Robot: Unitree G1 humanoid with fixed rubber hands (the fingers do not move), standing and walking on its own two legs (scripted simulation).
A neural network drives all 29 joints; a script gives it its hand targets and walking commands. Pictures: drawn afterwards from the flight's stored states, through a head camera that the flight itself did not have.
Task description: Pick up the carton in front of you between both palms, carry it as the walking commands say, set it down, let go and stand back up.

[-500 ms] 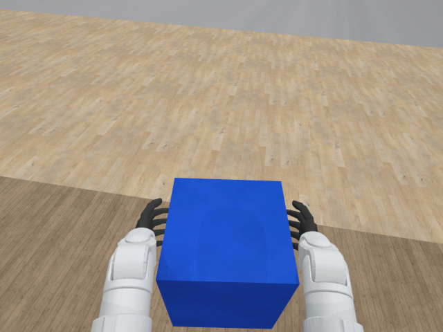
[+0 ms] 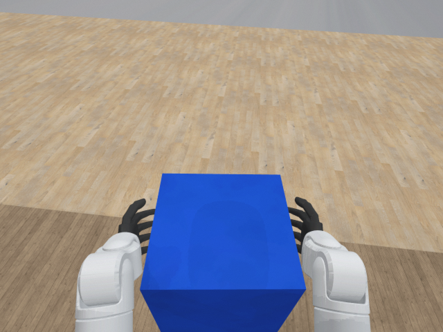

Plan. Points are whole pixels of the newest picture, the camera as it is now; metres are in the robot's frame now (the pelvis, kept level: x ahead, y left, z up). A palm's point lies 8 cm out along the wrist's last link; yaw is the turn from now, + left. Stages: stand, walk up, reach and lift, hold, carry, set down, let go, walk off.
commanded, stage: carry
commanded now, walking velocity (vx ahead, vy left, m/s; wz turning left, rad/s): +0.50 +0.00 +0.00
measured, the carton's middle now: (220, 259) +0.27 +0.01 +0.02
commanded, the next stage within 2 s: none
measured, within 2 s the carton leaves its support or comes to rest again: neither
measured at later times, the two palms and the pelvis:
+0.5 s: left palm (180, 134) +0.55 +0.11 +0.10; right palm (301, 132) +0.58 -0.18 +0.09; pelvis +0.29 -0.05 +0.01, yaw +2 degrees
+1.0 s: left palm (189, 68) +0.98 +0.14 +0.08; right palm (273, 70) +0.97 -0.16 +0.09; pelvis +0.59 +0.00 +0.00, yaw +0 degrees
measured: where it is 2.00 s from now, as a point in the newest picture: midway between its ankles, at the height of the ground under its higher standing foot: (220, 240)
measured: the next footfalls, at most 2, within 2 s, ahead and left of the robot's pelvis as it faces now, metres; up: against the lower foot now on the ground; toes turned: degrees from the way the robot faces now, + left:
right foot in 0.24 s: +0.30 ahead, -0.13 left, +0.00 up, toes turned -12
left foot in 0.72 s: +0.63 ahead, +0.06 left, +0.00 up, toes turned +9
